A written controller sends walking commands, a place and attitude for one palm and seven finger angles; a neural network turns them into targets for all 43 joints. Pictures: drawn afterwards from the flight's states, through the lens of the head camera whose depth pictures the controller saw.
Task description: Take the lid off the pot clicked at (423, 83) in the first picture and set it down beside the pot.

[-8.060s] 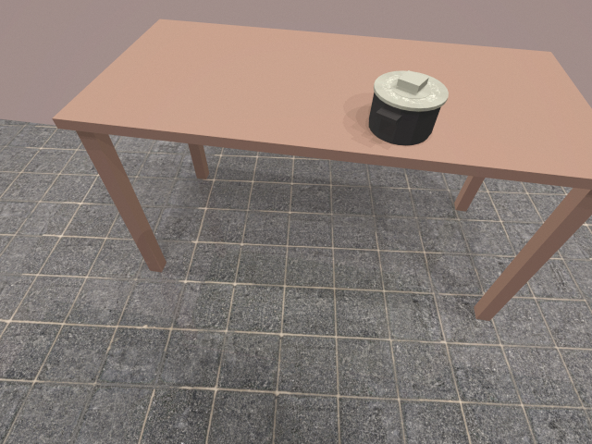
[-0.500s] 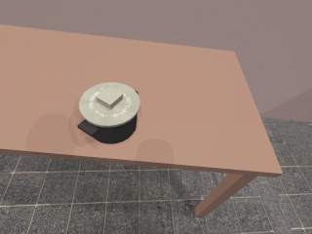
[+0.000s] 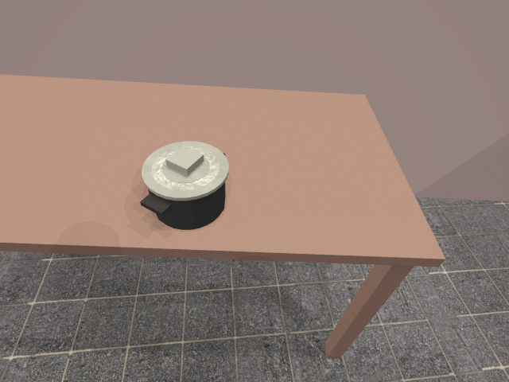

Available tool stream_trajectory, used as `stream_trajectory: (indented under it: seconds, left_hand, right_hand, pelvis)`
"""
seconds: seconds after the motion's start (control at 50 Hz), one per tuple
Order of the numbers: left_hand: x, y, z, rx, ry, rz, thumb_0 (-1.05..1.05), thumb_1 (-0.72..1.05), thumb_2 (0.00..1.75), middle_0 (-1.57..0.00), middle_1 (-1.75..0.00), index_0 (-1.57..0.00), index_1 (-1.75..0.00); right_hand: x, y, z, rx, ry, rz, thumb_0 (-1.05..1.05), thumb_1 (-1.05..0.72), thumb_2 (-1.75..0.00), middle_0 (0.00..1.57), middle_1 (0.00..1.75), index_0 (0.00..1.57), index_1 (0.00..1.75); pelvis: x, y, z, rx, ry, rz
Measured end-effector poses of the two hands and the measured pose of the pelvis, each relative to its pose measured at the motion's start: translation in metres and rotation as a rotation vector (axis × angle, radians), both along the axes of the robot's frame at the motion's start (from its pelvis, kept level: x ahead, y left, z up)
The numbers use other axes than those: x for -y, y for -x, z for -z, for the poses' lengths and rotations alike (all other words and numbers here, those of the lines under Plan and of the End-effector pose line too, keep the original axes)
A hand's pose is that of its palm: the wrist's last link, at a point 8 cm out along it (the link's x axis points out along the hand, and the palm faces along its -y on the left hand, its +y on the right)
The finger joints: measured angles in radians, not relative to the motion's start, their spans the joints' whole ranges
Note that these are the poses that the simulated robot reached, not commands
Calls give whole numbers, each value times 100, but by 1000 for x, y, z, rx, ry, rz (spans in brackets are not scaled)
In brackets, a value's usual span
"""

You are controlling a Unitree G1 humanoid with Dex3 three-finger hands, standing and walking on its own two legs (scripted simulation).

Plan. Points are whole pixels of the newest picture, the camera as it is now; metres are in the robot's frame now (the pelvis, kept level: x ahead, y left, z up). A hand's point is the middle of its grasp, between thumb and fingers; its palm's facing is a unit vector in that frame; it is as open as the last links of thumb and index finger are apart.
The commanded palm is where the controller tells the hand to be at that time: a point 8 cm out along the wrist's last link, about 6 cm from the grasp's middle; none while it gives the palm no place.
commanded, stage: come to a stop and stand still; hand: left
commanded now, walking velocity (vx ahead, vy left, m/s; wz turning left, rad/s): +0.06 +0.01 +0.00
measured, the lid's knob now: (185, 160) +0.49 +0.17 +0.09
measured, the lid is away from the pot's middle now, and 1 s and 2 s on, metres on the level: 0.00 0.00 0.00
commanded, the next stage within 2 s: none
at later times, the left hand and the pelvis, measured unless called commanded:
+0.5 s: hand out of the picture +0.00 +0.21 -0.19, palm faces +0.02 -0.99 -0.17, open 7.3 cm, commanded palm none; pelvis -0.02 +0.04 -0.01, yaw +0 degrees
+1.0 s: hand out of the picture -0.16 +0.20 -0.18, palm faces +0.08 -0.99 -0.14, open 7.3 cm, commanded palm none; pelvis -0.06 +0.05 +0.00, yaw +1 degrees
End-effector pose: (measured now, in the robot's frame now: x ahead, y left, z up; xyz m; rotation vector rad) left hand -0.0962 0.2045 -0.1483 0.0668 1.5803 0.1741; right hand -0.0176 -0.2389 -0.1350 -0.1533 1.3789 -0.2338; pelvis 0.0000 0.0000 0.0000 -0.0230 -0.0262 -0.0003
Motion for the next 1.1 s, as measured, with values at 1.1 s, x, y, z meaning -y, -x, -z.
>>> stream_trajectory:
  seconds: [1.1]
  left_hand:
    - [-40,79,3,15,27,-27,1,91,90,-19,-30,-20,-30]
  right_hand:
    - [-54,4,-13,89,12,-108,1,-93,-90,21,30,20,30]
  pelvis:
    - [-47,69,-1,-18,17,-27]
